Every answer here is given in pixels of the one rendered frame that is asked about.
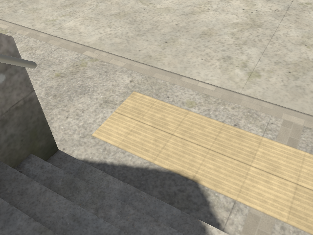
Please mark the stairs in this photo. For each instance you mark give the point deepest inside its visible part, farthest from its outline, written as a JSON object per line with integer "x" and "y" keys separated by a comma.
{"x": 66, "y": 196}

